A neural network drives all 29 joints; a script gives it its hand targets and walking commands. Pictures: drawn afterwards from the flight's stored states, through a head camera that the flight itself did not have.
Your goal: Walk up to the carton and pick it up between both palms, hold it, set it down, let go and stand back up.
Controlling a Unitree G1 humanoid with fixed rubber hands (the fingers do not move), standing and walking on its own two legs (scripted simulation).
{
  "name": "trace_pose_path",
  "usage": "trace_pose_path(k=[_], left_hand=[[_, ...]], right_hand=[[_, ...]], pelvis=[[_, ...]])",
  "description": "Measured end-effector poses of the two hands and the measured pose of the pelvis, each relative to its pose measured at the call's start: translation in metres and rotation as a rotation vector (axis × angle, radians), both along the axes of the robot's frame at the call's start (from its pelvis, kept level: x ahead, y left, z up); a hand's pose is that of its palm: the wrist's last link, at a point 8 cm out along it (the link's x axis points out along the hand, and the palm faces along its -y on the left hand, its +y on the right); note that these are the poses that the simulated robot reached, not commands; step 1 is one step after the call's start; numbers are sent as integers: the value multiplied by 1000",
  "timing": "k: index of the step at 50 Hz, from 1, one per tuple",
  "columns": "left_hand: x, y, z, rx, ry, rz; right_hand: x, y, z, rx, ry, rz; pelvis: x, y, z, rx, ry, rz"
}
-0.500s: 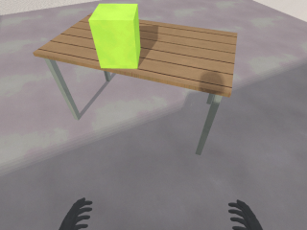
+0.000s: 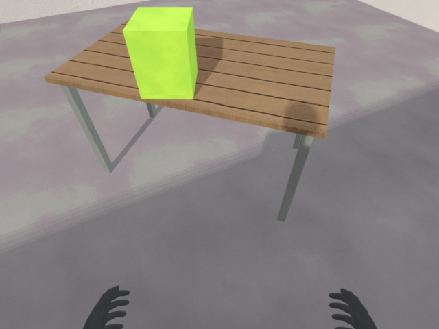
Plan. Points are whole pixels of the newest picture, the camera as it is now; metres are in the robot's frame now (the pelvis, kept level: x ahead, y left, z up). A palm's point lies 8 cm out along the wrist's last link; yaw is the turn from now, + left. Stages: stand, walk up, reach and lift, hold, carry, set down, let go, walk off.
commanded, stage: stand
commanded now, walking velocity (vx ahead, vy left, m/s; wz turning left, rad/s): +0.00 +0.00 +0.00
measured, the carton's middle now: (166, 54) +1.02 +0.22 +0.01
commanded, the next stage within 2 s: none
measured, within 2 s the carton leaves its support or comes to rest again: neither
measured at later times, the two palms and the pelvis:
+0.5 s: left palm out of the picture +0.13 +0.24 -0.08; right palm out of the picture +0.12 -0.25 -0.08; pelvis -0.01 +0.00 +0.00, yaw +0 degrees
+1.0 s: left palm out of the picture +0.11 +0.25 -0.08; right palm out of the picture +0.10 -0.25 -0.09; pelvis -0.02 +0.00 +0.00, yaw -1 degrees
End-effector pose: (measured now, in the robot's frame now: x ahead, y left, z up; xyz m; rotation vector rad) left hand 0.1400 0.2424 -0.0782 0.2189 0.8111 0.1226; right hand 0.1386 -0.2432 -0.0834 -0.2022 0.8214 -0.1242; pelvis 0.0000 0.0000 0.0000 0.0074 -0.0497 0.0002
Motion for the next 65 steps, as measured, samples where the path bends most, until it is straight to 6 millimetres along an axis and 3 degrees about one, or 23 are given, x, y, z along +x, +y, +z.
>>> trace_pose_path(k=[26, 65], left_hand=[[-8, -3, 0, -5, 4, -4], [-34, 9, -9, -3, 74, 0]], right_hand=[[-17, -6, -1, -9, 32, -13], [-50, 0, -7, -12, 88, -31]], pelvis=[[-6, -2, 2, 0, -5, -4], [-19, 7, 4, -1, -1, -20]])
